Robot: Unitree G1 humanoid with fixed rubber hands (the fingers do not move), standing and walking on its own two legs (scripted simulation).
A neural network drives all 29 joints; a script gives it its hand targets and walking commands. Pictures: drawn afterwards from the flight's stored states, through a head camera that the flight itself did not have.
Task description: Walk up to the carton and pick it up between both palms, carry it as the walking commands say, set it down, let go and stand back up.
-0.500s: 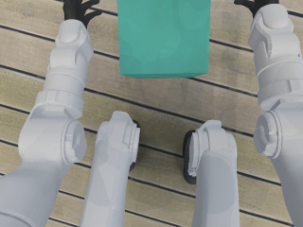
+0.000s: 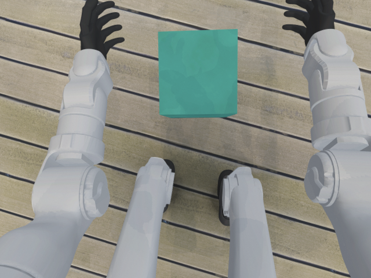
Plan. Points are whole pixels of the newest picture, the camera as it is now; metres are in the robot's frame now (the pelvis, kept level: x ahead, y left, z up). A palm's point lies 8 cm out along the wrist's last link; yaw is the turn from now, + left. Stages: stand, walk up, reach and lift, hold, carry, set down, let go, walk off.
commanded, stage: set down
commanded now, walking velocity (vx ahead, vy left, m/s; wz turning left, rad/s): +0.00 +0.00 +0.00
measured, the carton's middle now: (197, 82) +0.51 +0.02 -0.41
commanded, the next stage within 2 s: let go in 0.54 s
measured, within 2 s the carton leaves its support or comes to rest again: neither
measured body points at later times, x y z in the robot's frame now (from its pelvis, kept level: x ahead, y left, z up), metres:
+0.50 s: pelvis +0.03 +0.00 +0.13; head +0.32 +0.00 +0.47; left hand +0.51 +0.21 +0.03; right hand +0.56 -0.18 +0.02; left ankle +0.10 +0.13 -0.50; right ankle +0.08 -0.12 -0.50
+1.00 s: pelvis +0.07 +0.01 +0.20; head +0.27 +0.00 +0.60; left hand +0.39 +0.24 +0.10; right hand +0.42 -0.20 +0.09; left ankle +0.10 +0.13 -0.50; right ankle +0.08 -0.12 -0.50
